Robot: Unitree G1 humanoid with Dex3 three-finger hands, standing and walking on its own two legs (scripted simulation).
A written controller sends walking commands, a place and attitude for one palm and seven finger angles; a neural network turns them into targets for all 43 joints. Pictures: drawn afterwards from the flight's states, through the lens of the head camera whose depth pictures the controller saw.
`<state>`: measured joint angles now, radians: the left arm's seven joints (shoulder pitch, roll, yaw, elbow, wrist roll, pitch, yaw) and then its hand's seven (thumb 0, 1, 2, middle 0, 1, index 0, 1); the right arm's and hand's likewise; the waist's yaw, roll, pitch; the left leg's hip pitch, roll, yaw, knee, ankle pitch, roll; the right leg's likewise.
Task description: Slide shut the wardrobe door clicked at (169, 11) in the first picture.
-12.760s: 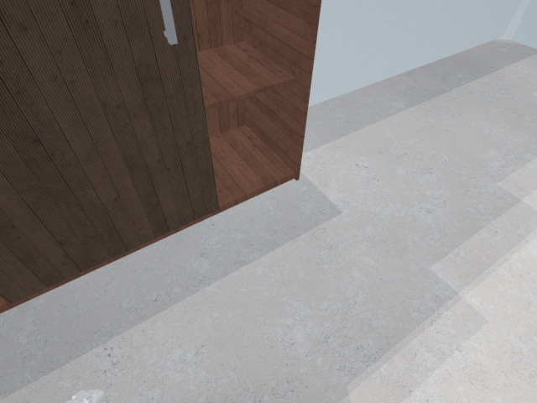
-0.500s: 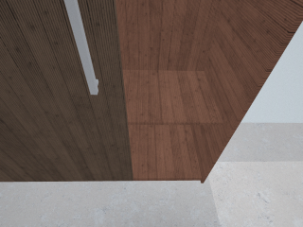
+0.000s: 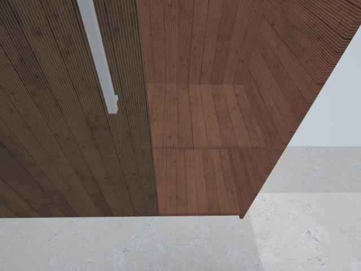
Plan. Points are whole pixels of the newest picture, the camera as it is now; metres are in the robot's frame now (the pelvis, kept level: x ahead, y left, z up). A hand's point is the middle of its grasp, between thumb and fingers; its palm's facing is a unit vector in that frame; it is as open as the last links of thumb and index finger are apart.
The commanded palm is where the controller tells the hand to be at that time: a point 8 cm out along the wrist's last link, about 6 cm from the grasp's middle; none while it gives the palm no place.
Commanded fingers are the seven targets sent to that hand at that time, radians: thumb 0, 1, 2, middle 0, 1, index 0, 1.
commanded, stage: look again from close up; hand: left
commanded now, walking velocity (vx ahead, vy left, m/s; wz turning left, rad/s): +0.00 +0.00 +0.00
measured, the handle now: (102, 58) +0.50 +0.22 +0.23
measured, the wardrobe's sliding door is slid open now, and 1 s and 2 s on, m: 0.46 0.46 0.46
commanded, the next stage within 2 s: raise the hand with hooked fingers in 0.30 s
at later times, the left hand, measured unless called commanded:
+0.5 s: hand out of the picture +0.03 +0.19 -0.14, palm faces +0.17 -0.95 -0.26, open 7.3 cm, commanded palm +0.10 +0.21 -0.05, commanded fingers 0.00 0.76 0.84 -0.21 -0.39 -0.21 -0.39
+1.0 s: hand (76, 258) +0.14 +0.20 +0.04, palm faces +0.22 -0.97 -0.07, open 9.7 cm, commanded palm +0.13 +0.25 +0.05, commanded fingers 0.00 0.18 0.59 -0.25 -0.76 -0.25 -0.76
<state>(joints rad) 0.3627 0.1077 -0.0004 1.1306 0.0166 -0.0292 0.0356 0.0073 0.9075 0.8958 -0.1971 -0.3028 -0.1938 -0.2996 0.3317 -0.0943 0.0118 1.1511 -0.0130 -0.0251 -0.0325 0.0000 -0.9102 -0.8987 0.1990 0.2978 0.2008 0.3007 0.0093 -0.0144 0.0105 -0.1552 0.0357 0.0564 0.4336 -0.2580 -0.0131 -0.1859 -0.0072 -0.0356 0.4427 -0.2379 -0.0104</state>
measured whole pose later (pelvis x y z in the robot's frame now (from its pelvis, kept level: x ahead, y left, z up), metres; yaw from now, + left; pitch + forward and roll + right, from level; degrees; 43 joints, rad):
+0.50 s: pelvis -0.01 +0.00 -0.01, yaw +0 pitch -1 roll +0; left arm 0.56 0.18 -0.02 0.48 -0.08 0.11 0.13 0.08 0.97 0.89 -0.21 -0.31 -0.20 -0.31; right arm 0.39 -0.16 0.02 0.98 0.03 -0.15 -0.07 0.03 -0.94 -0.90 0.20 0.30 0.21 0.30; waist 0.00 0.00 0.02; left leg -0.21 0.03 0.05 0.52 -0.29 -0.01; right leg -0.24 -0.01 -0.04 0.53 -0.27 -0.01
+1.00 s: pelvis -0.03 -0.01 -0.05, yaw +5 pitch +4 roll -2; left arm 0.51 0.21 0.13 -0.19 -0.24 -0.37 -0.15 0.02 0.40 0.68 -0.23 -0.63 -0.23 -0.62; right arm 0.18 -0.23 0.03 0.49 0.01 -0.24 -0.03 0.01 -0.91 -0.90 0.20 0.30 0.20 0.30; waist 0.07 0.03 -0.07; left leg -0.56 0.04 -0.06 0.94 -0.45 -0.03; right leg -0.52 -0.02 -0.13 0.89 -0.43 -0.03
